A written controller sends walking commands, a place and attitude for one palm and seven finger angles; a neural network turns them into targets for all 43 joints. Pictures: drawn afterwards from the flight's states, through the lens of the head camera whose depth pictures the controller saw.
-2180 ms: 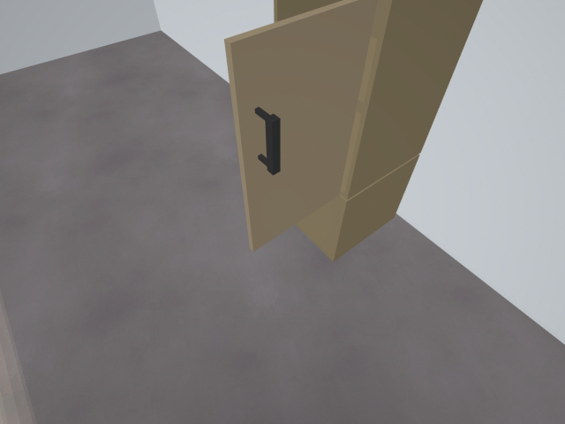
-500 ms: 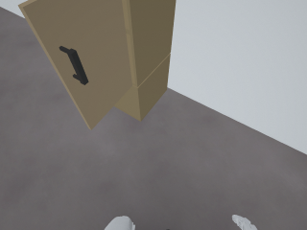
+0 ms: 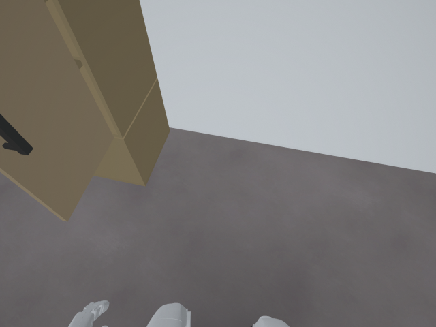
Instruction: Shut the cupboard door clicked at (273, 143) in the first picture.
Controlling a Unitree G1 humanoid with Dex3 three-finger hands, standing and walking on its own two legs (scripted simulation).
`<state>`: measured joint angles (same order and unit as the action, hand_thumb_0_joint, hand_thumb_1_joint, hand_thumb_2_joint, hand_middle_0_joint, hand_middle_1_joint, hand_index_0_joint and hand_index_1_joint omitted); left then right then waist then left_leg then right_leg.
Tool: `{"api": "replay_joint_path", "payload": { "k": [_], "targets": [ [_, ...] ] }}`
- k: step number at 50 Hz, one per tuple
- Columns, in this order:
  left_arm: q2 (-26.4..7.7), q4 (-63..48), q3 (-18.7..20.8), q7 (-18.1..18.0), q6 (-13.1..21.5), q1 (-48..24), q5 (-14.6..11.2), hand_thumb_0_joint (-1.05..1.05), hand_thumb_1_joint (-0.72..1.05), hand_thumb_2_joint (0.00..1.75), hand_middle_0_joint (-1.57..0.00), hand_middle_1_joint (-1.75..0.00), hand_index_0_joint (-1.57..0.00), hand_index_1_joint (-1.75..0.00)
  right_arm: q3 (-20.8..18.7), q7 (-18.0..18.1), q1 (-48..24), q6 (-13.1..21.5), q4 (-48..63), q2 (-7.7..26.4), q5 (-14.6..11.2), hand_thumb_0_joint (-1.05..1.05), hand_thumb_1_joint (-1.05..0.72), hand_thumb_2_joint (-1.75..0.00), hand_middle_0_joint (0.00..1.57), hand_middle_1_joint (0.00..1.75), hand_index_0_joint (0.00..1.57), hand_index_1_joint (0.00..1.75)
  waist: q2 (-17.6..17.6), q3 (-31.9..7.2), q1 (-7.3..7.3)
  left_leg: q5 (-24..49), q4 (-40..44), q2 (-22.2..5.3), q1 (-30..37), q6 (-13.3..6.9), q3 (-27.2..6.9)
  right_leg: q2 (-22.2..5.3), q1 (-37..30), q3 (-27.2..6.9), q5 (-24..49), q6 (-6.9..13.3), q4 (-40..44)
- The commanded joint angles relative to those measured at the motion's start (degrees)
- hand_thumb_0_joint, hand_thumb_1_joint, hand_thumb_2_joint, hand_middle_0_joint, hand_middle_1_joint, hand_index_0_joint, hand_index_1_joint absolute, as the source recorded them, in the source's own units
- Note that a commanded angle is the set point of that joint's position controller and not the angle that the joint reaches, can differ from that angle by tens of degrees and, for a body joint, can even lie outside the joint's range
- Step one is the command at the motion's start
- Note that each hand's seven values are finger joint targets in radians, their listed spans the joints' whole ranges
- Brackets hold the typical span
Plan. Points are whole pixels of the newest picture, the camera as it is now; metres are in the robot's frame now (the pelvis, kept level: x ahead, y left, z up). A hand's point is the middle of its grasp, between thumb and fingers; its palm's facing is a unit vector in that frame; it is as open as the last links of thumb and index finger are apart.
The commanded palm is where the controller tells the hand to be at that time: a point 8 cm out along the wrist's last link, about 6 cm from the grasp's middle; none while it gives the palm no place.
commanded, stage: walk around to get in front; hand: left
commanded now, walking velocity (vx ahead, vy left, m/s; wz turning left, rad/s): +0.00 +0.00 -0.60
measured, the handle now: out of the picture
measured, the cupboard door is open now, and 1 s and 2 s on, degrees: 92 92 92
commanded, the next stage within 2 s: none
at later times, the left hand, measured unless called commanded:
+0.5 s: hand (154, 297) +0.18 +0.15 -0.15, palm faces -0.31 -0.92 -0.25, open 7.4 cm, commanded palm none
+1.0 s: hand (187, 282) +0.22 +0.09 -0.15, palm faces -0.56 -0.79 -0.25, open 7.4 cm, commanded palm none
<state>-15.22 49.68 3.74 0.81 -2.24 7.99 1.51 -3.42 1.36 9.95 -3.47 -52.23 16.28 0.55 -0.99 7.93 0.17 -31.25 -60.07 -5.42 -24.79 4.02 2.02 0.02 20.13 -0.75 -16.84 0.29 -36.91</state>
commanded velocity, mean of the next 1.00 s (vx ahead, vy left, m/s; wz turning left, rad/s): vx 0.00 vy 0.00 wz -0.60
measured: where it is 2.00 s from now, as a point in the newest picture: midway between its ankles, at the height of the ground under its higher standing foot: outside the picture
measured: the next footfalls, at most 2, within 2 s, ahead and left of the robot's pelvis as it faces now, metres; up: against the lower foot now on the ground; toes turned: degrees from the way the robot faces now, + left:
left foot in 0.16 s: +0.08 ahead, +0.14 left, +0.00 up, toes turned -3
right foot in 0.44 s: +0.01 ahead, -0.14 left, +0.00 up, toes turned -20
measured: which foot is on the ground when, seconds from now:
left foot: up 0.00-0.14, down 0.16-0.42, up 0.44-0.66, down 0.68-0.96, up 0.98-1.00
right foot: down 0.00-0.16, up 0.18-0.42, down 0.44-0.68, up 0.70-0.96, down 0.98-1.00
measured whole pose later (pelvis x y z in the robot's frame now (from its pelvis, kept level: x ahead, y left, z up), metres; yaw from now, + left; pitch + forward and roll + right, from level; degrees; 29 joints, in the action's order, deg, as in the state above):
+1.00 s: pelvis +0.01 -0.03 +0.00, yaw -36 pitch +1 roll +0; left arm -14.8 50.4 3.6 2.2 -2.3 8.6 1.3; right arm -2.5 0.6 13.2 -2.1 -50.9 14.3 1.1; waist -0.8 4.7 0.4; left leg -26.2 -43.4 -9.7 -19.7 4.3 7.5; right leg -1.2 17.7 3.2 -18.0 1.0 -34.9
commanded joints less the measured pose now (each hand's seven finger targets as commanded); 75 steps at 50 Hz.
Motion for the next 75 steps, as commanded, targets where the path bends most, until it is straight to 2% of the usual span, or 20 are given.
{"api": "replay_joint_path", "payload": {
  "k": [1, 6, 7, 9, 13, 19, 21, 22, 32, 34, 35, 40, 46, 48, 49, 53, 60, 63, 68, 75],
  "targets": [
    [-11.4, -4.1, 3.1, -1.5, 0.4, 0.0, 0.6, 0.00, 0.90, 0.90, -0.20, -0.30, -0.20, -0.30, -0.5, -0.2, 0.5, 2.2, 5.0, 2.0, -0.2, 0.00, -0.90, -0.90, 0.20, 0.30, 0.20, 0.30, 10.0, -10.9, -0.23, 4.0, 6.4, 1.2, 1.8, 0.1, 0.2, -12.9, -4.5, -16.9, 16.6, 10.2, 14.7],
    [-8.9, -4.5, 2.4, -0.6, -0.5, -2.0, -0.4, 0.00, 0.90, 0.90, -0.20, -0.30, -0.20, -0.30, -0.8, 0.5, 9.0, 3.3, 2.4, 4.1, -0.1, 0.00, -0.90, -0.90, 0.20, 0.30, 0.20, 0.30, 5.4, -10.2, -3.67, 12.6, 35.0, 1.1, 17.9, -1.9, -1.7, -6.1, 6.6, -16.0, 0.3, 4.0, 9.5],
    [-5.0, -5.8, 1.6, -0.1, -0.8, -1.0, -1.1, 0.00, 0.90, 0.90, -0.20, -0.30, -0.20, -0.30, -1.7, 0.8, 10.1, 4.1, 2.5, 10.0, 0.9, 0.00, -0.90, -0.90, 0.20, 0.30, 0.20, 0.30, -10.4, -9.5, -3.65, 7.7, 45.0, -12.4, 21.4, -6.9, -18.6, 2.1, 15.3, -8.5, -8.8, 0.3, -3.0],
    [-6.1, -7.1, 2.1, 0.9, -0.1, -3.5, -0.3, 0.00, 0.90, 0.90, -0.20, -0.30, -0.20, -0.30, -2.0, 1.4, 9.3, 5.0, 3.7, 13.2, 1.6, 0.00, -0.90, -0.90, 0.20, 0.30, 0.20, 0.30, -7.7, -9.3, -3.30, 17.8, 47.5, -24.4, 13.5, -16.0, -28.2, 0.3, 13.9, -3.4, -16.4, -1.8, -26.4],
    [-2.6, -4.5, 1.4, 1.8, -0.6, -2.4, -0.4, 0.00, 0.90, 0.90, -0.20, -0.30, -0.20, -0.30, -0.9, 1.5, 4.0, 4.5, 4.3, 8.0, 1.7, 0.00, -0.90, -0.90, 0.20, 0.30, 0.20, 0.30, -11.0, -9.0, -0.55, 38.2, 39.0, -13.5, 14.5, -10.5, -4.0, -1.5, 8.4, 2.5, -11.7, -3.2, -20.1],
    [-3.4, -2.9, 1.4, 1.6, 0.5, 1.3, -0.6, 0.00, 0.90, 0.90, -0.20, -0.30, -0.20, -0.30, -2.2, 0.6, 7.0, 3.5, 2.6, 9.8, 0.9, 0.00, -0.90, -0.90, 0.20, 0.30, 0.20, 0.30, -9.9, -10.8, -0.20, 37.0, 29.6, -12.6, 12.8, -5.7, 2.4, 1.0, -9.0, 7.5, 2.7, -0.7, 8.2],
    [-13.4, -1.1, 3.5, 0.0, 1.6, 7.6, 0.4, 0.00, 0.90, 0.90, -0.20, -0.30, -0.20, -0.30, -1.1, -0.1, 4.3, 3.3, 5.9, 3.1, 0.0, 0.00, -0.90, -0.90, 0.20, 0.30, 0.20, 0.30, 15.9, -11.8, 2.76, 3.3, 10.4, -1.4, -8.2, 0.8, 10.4, -19.9, -24.9, -20.0, 30.5, 7.5, 17.0],
    [-16.0, -0.5, 3.7, -0.6, 1.4, 11.0, -0.5, 0.00, 0.90, 0.90, -0.20, -0.30, -0.20, -0.30, -0.4, 0.5, 0.7, 2.7, 7.2, 3.6, -0.1, 0.00, -0.90, -0.90, 0.20, 0.30, 0.20, 0.30, 15.3, -11.7, 6.03, -7.5, 1.0, -0.2, -9.5, 0.6, 2.8, -24.7, -19.9, -23.2, 36.6, 13.3, 17.0],
    [-9.4, -3.1, 2.9, -1.0, 0.1, -1.7, -0.4, 0.00, 0.90, 0.90, -0.20, -0.30, -0.20, -0.30, -0.8, 0.6, 8.0, 3.2, 2.7, 2.4, -0.3, 0.00, -0.90, -0.90, 0.20, 0.30, 0.20, 0.30, 9.1, -11.5, -3.39, 16.9, 31.5, 2.9, 15.1, -0.4, 1.6, -8.9, -0.4, -15.5, 16.2, 5.3, 9.3],
    [-3.2, -5.5, 1.6, 0.0, -0.4, -0.5, -1.3, 0.00, 0.90, 0.90, -0.20, -0.30, -0.20, -0.30, -2.5, 1.1, 10.5, 4.2, 3.1, 12.6, 1.3, 0.00, -0.90, -0.90, 0.20, 0.30, 0.20, 0.30, -16.6, -11.1, -3.93, 16.8, 46.6, -21.0, 21.4, -10.5, -24.8, 3.6, 14.2, -1.8, -15.0, -1.8, -11.8],
    [-5.5, -6.7, 2.1, 0.5, 0.0, -2.1, -0.8, 0.00, 0.90, 0.90, -0.20, -0.30, -0.20, -0.30, -2.6, 1.5, 9.9, 4.2, 4.4, 13.9, 1.4, 0.00, -0.90, -0.90, 0.20, 0.30, 0.20, 0.30, -10.0, -10.4, -3.92, 18.1, 46.6, -25.7, 14.4, -15.5, -26.7, 0.5, 11.7, -2.3, -18.2, -2.0, -23.0],
    [-2.3, -4.0, 1.7, 1.8, -0.6, -1.1, -0.3, 0.00, 0.90, 0.90, -0.20, -0.30, -0.20, -0.30, -1.2, 1.3, 3.2, 4.2, 5.2, 8.4, 1.7, 0.00, -0.90, -0.90, 0.20, 0.30, 0.20, 0.30, -10.5, -9.5, -0.75, 36.5, 39.1, -13.6, 15.2, -10.4, -3.2, -1.7, 7.6, 3.2, -11.8, -3.2, -19.1],
    [-3.9, -2.8, 1.5, 1.7, 0.4, 3.1, -0.3, 0.00, 0.90, 0.90, -0.20, -0.30, -0.20, -0.30, -2.2, 0.3, 4.3, 3.1, 4.4, 10.1, 0.9, 0.00, -0.90, -0.90, 0.20, 0.30, 0.20, 0.30, -10.1, -10.7, 0.20, 33.2, 29.6, -12.6, 12.4, -5.8, 3.4, 0.6, -8.3, 7.7, 2.0, -1.0, 7.4],
    [-14.1, -1.4, 3.7, 0.3, 1.3, 8.0, 0.6, 0.00, 0.90, 0.90, -0.20, -0.30, -0.20, -0.30, -1.1, -0.2, 1.3, 2.9, 7.7, 3.3, 0.0, 0.00, -0.90, -0.90, 0.20, 0.30, 0.20, 0.30, 17.9, -10.6, 3.14, -1.1, 9.5, -0.7, -8.9, 0.9, 10.5, -20.4, -21.8, -21.5, 23.2, 7.6, 18.7],
    [-16.4, -0.9, 3.9, -0.3, 1.1, 11.1, -0.3, 0.00, 0.90, 0.90, -0.20, -0.30, -0.20, -0.30, -0.5, 0.2, -2.0, 2.3, 8.9, 4.2, 0.0, 0.00, -0.90, -0.90, 0.20, 0.30, 0.20, 0.30, 17.3, -11.2, 6.51, -7.5, 0.5, 0.1, -9.4, 0.3, 2.0, -24.4, -16.9, -24.8, 25.4, 13.1, 19.3],
    [-9.7, -2.4, 3.1, -1.5, 1.0, 2.6, 0.0, 0.00, 0.90, 0.90, -0.20, -0.30, -0.20, -0.30, -0.8, 0.4, -1.5, 2.4, 6.0, 3.3, -0.2, 0.00, -0.90, -0.90, 0.20, 0.30, 0.20, 0.30, 13.5, -10.8, 1.09, 3.4, -0.4, -0.3, -7.2, 0.9, -1.0, -14.2, -14.3, -14.1, 31.4, 10.8, 13.9],
    [-9.7, -2.6, 3.0, -1.0, 0.3, -0.3, -0.4, 0.00, 0.90, 0.90, -0.20, -0.30, -0.20, -0.30, -0.6, 0.6, 4.9, 3.0, 3.7, 2.5, -0.4, 0.00, -0.90, -0.90, 0.20, 0.30, 0.20, 0.30, 10.2, -10.9, -2.27, 16.1, 29.4, 3.7, 12.3, -0.2, 1.2, -9.4, -3.1, -16.8, 18.8, 6.3, 11.0],
    [-4.7, -5.7, 1.8, 0.2, 0.0, -0.4, -0.9, 0.00, 0.90, 0.90, -0.20, -0.30, -0.20, -0.30, -2.4, 1.4, 9.5, 4.0, 4.5, 13.5, 1.3, 0.00, -0.90, -0.90, 0.20, 0.30, 0.20, 0.30, -13.6, -10.9, -3.85, 20.9, 46.5, -24.9, 18.1, -14.2, -26.9, 2.5, 12.6, -1.6, -19.2, -1.8, -19.7],
    [-2.7, -3.5, 1.8, 1.8, -0.6, -1.0, -0.3, 0.00, 0.90, 0.90, -0.20, -0.30, -0.20, -0.30, -0.9, 1.4, 3.1, 4.2, 5.5, 8.0, 1.6, 0.00, -0.90, -0.90, 0.20, 0.30, 0.20, 0.30, -11.1, -9.2, -0.61, 39.8, 39.1, -13.8, 16.2, -10.6, -4.1, -1.7, 9.1, 2.2, -12.3, -3.3, -21.5],
    [-6.2, -1.7, 2.1, 1.4, 0.7, 5.4, -0.2, 0.00, 0.90, 0.90, -0.20, -0.30, -0.20, -0.30, -2.3, 0.2, 3.5, 3.0, 4.9, 9.0, 0.5, 0.00, -0.90, -0.90, 0.20, 0.30, 0.20, 0.30, -4.3, -11.4, 1.75, 28.3, 23.9, -10.9, 7.0, -3.6, 4.4, -2.5, -15.5, 3.3, 8.0, 0.4, 13.0]
  ]
}}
